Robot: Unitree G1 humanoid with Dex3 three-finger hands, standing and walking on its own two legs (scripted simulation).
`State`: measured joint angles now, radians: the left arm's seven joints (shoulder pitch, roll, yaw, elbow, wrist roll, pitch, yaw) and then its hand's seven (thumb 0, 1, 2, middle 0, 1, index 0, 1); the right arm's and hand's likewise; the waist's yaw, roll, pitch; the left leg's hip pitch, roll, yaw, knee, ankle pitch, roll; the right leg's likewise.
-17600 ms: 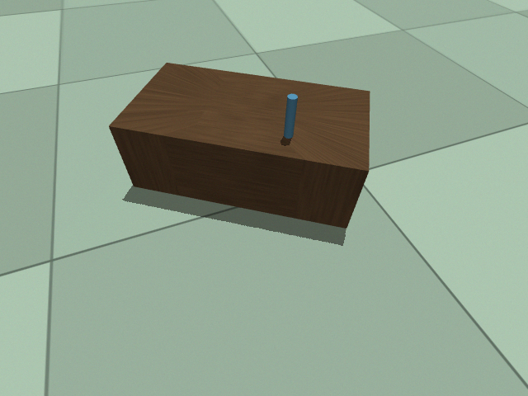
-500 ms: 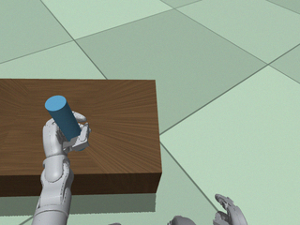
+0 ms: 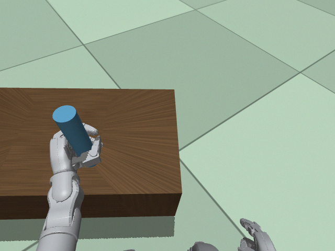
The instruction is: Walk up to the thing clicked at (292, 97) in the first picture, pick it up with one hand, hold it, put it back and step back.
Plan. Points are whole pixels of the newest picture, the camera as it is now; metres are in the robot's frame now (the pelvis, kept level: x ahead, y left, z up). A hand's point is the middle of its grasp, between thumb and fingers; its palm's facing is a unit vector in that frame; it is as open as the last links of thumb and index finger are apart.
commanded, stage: hold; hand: left
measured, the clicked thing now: (79, 140) +0.34 +0.19 +0.08
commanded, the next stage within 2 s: crouch in 1.44 s
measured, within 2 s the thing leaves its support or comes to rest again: neither
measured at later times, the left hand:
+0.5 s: hand (90, 147) +0.34 +0.18 +0.05, palm faces +0.26 -0.97 +0.00, open 5.1 cm
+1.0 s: hand (90, 147) +0.34 +0.18 +0.05, palm faces +0.26 -0.97 -0.01, open 5.1 cm
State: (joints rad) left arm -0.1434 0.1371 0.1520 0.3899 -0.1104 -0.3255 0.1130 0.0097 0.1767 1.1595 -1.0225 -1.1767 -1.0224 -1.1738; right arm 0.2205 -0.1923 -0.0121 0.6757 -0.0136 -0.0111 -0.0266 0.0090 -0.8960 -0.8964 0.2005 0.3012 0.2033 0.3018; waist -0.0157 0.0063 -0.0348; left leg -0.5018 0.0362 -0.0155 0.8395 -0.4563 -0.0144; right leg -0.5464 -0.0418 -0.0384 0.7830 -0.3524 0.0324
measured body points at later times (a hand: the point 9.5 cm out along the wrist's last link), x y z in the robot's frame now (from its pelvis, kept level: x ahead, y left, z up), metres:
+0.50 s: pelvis +0.00 +0.00 +0.00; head +0.04 +0.01 +0.45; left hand +0.32 +0.23 +0.05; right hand +0.13 -0.24 -0.11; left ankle -0.02 +0.12 -0.70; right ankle +0.02 -0.14 -0.70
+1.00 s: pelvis +0.00 +0.00 +0.00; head +0.04 +0.01 +0.45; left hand +0.32 +0.23 +0.05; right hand +0.13 -0.24 -0.11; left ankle -0.02 +0.12 -0.70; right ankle +0.02 -0.14 -0.70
